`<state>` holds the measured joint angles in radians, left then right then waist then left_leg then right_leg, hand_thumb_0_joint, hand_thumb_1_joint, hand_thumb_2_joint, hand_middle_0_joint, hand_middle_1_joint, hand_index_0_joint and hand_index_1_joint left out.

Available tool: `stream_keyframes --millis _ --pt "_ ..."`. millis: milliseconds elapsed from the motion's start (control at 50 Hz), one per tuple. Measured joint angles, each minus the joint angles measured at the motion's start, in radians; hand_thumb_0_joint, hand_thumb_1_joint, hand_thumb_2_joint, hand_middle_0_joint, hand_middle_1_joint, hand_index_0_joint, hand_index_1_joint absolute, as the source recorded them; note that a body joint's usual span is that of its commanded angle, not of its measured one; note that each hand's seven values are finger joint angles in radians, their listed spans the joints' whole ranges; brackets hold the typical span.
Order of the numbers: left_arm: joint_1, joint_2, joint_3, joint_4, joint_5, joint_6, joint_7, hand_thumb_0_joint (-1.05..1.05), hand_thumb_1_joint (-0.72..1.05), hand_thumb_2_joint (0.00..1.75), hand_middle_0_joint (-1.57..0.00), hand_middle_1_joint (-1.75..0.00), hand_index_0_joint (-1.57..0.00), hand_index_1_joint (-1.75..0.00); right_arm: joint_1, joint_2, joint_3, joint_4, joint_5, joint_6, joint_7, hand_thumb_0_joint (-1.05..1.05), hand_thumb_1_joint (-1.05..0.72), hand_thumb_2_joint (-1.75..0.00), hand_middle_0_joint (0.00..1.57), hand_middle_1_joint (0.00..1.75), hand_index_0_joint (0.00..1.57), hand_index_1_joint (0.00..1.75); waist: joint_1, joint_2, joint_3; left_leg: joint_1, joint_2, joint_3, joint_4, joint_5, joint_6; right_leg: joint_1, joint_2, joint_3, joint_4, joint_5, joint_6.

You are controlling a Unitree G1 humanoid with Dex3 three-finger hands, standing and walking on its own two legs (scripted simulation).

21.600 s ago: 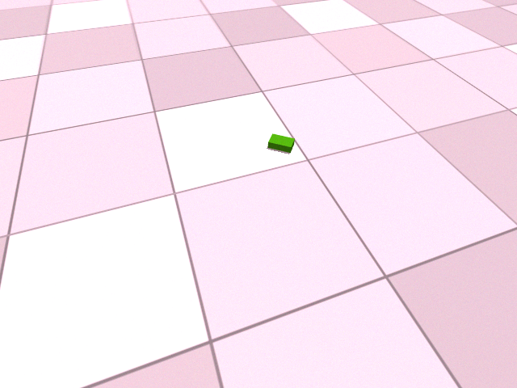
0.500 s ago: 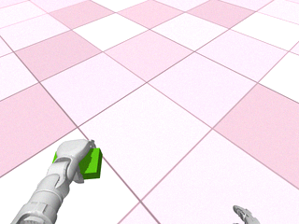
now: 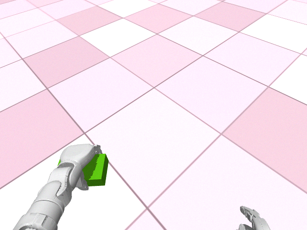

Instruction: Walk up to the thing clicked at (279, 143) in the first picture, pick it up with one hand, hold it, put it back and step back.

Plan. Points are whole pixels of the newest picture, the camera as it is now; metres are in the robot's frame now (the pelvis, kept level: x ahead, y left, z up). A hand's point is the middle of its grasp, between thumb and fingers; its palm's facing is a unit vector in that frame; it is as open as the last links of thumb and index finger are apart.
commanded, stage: hold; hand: left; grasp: from above
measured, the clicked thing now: (82, 170) +0.31 +0.24 -0.07
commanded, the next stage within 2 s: crouch in 1.06 s
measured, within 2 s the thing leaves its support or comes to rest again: neither
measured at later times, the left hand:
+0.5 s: hand (83, 168) +0.29 +0.22 -0.02, palm faces -0.44 -0.06 -0.89, open 11.0 cm
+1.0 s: hand (81, 167) +0.30 +0.22 -0.02, palm faces -0.45 -0.05 -0.89, open 11.0 cm
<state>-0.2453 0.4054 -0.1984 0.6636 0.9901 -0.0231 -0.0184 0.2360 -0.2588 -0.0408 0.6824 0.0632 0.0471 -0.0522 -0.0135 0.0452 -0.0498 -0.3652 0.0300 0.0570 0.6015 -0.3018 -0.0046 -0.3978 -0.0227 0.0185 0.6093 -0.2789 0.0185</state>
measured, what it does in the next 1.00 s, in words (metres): stands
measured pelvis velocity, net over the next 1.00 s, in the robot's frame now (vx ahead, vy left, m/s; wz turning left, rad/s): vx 0.01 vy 0.00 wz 0.00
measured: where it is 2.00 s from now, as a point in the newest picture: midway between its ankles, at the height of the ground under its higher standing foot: outside the picture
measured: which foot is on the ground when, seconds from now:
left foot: down 0.00-1.00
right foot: down 0.00-1.00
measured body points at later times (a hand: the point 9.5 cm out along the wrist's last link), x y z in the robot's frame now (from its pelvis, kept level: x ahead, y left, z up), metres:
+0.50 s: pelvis +0.00 +0.00 +0.01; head +0.01 -0.03 +0.46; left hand +0.31 +0.22 +0.03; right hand +0.14 -0.26 -0.11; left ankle +0.00 +0.12 -0.73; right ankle +0.02 -0.13 -0.73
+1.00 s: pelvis +0.01 +0.00 +0.01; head +0.02 -0.03 +0.46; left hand +0.32 +0.22 +0.03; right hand +0.14 -0.26 -0.11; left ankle +0.00 +0.12 -0.73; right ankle +0.02 -0.13 -0.73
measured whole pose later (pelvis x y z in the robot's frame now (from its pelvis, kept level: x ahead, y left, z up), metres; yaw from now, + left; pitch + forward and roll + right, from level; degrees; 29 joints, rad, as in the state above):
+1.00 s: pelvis +0.01 +0.00 +0.01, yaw +0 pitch +1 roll +1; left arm -0.22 0.41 -0.20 0.61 0.99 -0.03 -0.05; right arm 0.20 -0.25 -0.03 0.67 0.08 0.08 -0.07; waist 0.00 0.05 -0.02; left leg -0.25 0.03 0.06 0.48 -0.26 -0.01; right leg -0.29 -0.02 0.02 0.50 -0.24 0.01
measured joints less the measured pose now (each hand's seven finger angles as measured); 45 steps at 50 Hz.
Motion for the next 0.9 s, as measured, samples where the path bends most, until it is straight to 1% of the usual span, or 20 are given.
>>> stream_keyframes --millis 340,520,660,780,900 --pt "0.016 0.000 0.000 -0.046 0.000 0.000 -0.022 -0.04 -0.13 0.57 -0.58 -0.62 -0.64 -0.55 -0.030 0.000 0.007 -0.004 0.007 0.008 -0.013 0.01 -0.90 -0.89 0.20 0.30 0.20 0.30 0.008 0.000 0.018 0.057 0.001 -0.002 -0.058 0.030 -0.006 0.051 0.002 -0.003 -0.044 0.021 -0.006" --pt "0.021 0.003 -0.002 -0.062 -0.011 0.004 -0.037 -0.04 -0.13 0.57 -0.59 -0.62 -0.65 -0.55 -0.035 0.002 0.011 -0.006 0.012 0.012 -0.016 0.01 -0.90 -0.89 0.20 0.30 0.20 0.30 0.013 0.005 0.023 0.086 -0.001 -0.001 -0.085 0.038 -0.006 0.079 0.001 -0.003 -0.069 0.029 -0.006" --pt "0.027 0.005 -0.006 -0.070 -0.011 0.000 -0.048 -0.04 -0.13 0.57 -0.59 -0.62 -0.65 -0.55 -0.039 0.007 0.014 -0.012 0.013 0.017 -0.018 0.01 -0.90 -0.89 0.20 0.30 0.20 0.30 0.014 0.003 0.029 0.100 -0.002 0.000 -0.101 0.043 -0.005 0.092 0.001 -0.002 -0.082 0.033 -0.005" --pt "0.023 0.003 -0.007 -0.056 -0.004 -0.007 -0.038 -0.04 -0.14 0.57 -0.59 -0.62 -0.65 -0.55 -0.039 0.009 0.014 -0.009 0.013 0.021 -0.020 0.01 -0.90 -0.89 0.20 0.30 0.20 0.30 0.015 0.000 0.031 0.105 -0.003 -0.001 -0.108 0.045 -0.005 0.098 0.000 -0.003 -0.090 0.034 -0.005" --pt "0.017 0.005 0.004 -0.046 -0.001 -0.008 -0.026 -0.04 -0.14 0.57 -0.60 -0.61 -0.65 -0.55 -0.037 0.008 0.011 -0.006 0.012 0.027 -0.019 0.01 -0.90 -0.89 0.20 0.30 0.20 0.30 0.015 0.000 0.033 0.109 -0.003 -0.001 -0.114 0.046 -0.005 0.103 0.001 -0.003 -0.098 0.036 -0.005"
